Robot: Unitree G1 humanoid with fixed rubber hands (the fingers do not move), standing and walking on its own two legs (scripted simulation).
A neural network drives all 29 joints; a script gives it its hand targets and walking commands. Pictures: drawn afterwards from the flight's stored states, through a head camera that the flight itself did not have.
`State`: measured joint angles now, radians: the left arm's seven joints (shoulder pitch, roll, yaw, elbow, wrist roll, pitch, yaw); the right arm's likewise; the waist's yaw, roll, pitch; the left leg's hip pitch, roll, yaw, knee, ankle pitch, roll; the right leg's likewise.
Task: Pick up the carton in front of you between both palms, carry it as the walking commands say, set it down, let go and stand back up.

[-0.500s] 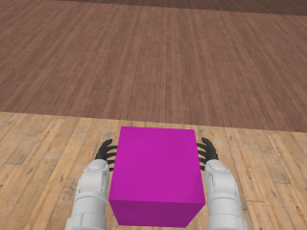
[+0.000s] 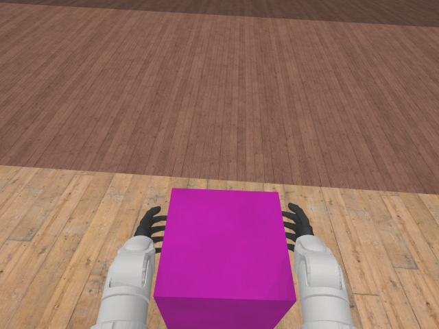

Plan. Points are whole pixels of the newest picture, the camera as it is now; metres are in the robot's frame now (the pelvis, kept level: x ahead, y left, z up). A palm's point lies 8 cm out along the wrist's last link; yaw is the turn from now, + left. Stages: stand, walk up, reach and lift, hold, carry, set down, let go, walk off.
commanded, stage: hold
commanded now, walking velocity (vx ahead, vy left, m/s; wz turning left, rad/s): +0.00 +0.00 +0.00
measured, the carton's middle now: (221, 265) +0.28 +0.00 -0.04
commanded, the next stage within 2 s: carry in 0.80 s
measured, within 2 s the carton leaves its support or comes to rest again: neither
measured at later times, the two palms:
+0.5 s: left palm (140, 242) +0.28 +0.15 +0.05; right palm (305, 243) +0.28 -0.15 +0.06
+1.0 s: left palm (147, 225) +0.30 +0.14 +0.06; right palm (309, 229) +0.30 -0.16 +0.07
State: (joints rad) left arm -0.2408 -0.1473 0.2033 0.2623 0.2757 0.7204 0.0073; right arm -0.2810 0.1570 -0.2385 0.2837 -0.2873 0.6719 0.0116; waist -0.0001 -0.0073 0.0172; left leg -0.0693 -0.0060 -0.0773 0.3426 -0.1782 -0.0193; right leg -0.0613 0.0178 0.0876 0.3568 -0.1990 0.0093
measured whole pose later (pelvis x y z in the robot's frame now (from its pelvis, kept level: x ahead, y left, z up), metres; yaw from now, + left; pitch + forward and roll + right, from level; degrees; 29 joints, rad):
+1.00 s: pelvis +0.02 +0.00 -0.01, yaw -2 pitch -1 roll +1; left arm -0.20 -0.14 0.15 0.04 0.20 0.86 0.04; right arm -0.23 0.15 -0.17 0.06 -0.22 0.81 -0.01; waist 0.01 0.02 -0.09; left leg -0.19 0.00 -0.04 0.46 -0.31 -0.01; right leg -0.21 -0.01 0.05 0.53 -0.39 0.01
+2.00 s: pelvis +0.58 -0.03 -0.01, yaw -5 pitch +2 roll +1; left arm 0.12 -0.14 0.04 -0.49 0.03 1.12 0.14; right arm 0.09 0.14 -0.03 -0.48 -0.02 1.09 -0.14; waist -0.05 0.01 -0.08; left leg -0.30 0.00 0.30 0.43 -0.19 0.12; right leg -0.43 -0.08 -0.06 1.16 -0.33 -0.04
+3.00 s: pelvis +1.17 -0.08 -0.02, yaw -1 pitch +5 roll +0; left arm -0.56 -0.12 0.29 -0.22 -0.02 1.11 0.23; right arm -0.54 0.16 -0.31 -0.24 0.03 1.05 -0.20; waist -0.01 -0.03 0.12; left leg -0.48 0.00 0.18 0.50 -0.18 0.09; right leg -0.31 -0.02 -0.07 0.59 -0.43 -0.03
